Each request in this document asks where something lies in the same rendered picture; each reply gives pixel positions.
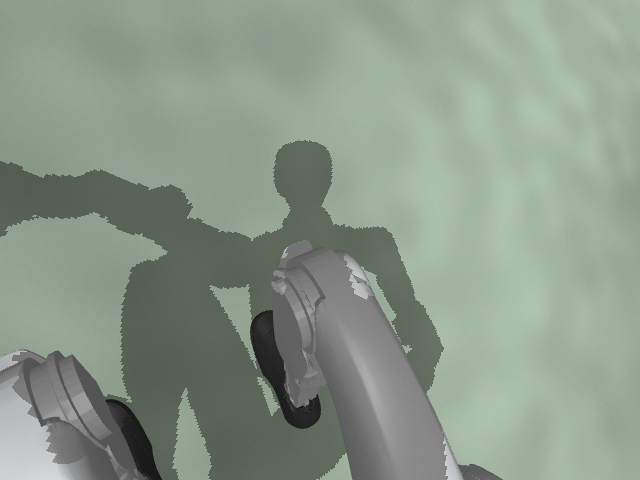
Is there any right robot hand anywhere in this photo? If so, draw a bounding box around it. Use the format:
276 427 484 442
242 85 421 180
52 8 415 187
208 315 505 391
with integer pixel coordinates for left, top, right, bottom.
458 464 503 480

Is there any right robot foot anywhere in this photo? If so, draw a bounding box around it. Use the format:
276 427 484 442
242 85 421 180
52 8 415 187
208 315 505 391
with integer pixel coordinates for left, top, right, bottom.
250 310 321 429

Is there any left robot foot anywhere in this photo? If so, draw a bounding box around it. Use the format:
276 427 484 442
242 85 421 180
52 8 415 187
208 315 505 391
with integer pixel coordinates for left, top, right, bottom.
106 399 162 480

